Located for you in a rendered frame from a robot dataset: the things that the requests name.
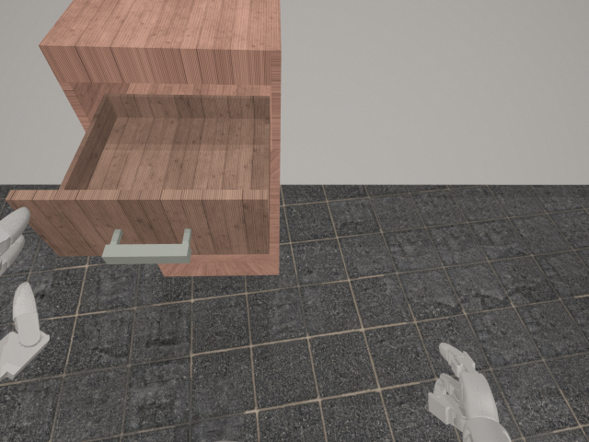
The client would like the drawer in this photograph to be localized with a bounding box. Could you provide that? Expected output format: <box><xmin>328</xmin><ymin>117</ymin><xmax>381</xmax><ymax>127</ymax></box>
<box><xmin>6</xmin><ymin>94</ymin><xmax>271</xmax><ymax>256</ymax></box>

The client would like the right robot forearm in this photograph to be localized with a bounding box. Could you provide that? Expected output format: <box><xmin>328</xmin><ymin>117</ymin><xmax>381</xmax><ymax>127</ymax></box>
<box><xmin>463</xmin><ymin>417</ymin><xmax>512</xmax><ymax>442</ymax></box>

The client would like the cabinet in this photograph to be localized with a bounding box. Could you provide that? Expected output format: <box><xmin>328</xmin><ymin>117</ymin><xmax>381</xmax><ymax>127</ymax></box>
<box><xmin>39</xmin><ymin>0</ymin><xmax>282</xmax><ymax>276</ymax></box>

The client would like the robot right hand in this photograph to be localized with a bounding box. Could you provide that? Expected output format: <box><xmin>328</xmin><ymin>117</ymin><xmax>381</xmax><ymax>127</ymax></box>
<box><xmin>428</xmin><ymin>343</ymin><xmax>499</xmax><ymax>433</ymax></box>

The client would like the handle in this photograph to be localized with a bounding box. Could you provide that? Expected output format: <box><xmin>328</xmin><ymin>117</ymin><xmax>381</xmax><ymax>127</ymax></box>
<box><xmin>102</xmin><ymin>228</ymin><xmax>191</xmax><ymax>264</ymax></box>

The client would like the robot left hand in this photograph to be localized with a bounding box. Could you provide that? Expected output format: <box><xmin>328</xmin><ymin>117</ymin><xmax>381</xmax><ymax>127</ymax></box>
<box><xmin>0</xmin><ymin>207</ymin><xmax>50</xmax><ymax>382</ymax></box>

